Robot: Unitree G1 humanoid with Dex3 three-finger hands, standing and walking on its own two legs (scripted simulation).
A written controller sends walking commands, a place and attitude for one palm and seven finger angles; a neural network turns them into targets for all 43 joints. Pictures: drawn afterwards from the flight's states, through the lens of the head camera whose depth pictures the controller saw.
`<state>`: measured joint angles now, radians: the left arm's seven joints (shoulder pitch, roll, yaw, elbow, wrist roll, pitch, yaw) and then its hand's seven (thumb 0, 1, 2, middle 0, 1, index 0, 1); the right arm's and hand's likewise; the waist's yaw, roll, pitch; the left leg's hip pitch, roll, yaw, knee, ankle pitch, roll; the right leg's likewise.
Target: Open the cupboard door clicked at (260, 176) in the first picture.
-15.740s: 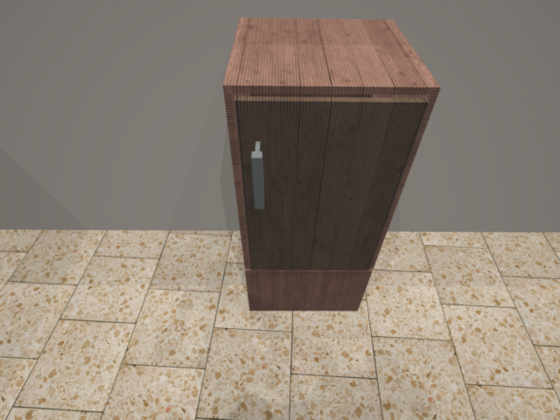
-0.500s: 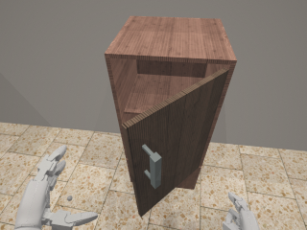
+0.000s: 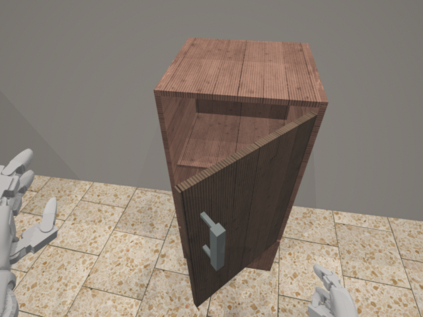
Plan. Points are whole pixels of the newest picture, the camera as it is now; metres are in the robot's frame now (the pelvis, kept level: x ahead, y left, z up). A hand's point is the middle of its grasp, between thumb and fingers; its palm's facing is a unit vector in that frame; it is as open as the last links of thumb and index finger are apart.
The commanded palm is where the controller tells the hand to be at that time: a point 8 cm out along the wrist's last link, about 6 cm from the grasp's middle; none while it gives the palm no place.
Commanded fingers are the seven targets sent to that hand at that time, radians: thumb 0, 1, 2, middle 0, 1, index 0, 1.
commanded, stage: draw the hand back to the body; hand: left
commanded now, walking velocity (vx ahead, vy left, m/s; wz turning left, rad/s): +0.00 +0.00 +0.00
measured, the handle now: (211, 241) +0.29 +0.04 -0.03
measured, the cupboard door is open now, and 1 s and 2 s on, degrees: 47 47 47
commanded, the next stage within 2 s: step back with the hand held close in 0.34 s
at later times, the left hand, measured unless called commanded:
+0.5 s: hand (62, 234) +0.18 +0.24 +0.16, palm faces +0.45 -0.81 -0.38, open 7.4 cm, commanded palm +0.13 +0.28 +0.18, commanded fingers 0.00 0.90 0.90 -0.20 -0.30 -0.20 -0.30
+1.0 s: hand (33, 252) +0.14 +0.26 +0.16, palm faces +0.35 -0.79 -0.51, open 7.4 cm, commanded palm +0.09 +0.30 +0.18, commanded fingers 0.00 0.90 0.90 -0.20 -0.30 -0.20 -0.30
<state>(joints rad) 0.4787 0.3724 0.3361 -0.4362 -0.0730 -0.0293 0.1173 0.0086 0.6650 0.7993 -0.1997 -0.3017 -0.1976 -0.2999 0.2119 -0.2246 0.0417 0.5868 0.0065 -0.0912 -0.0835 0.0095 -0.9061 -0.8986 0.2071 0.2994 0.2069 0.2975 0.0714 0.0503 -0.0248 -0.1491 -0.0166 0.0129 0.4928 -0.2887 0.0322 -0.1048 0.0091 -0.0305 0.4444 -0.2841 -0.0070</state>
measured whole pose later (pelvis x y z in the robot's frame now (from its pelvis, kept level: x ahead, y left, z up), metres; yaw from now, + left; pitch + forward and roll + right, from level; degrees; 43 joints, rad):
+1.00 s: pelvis -0.06 +0.01 +0.00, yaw -2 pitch -1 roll -1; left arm 0.57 0.44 0.42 -0.51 -0.04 -0.16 0.14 0.02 0.89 0.90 -0.21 -0.30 -0.21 -0.30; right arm 0.19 -0.23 -0.01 0.54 0.01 0.01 -0.08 0.01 -0.91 -0.90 0.21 0.30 0.21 0.30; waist -0.01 0.01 0.04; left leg -0.31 0.00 0.04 0.51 -0.19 0.05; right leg -0.28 0.02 0.00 0.46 -0.18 0.00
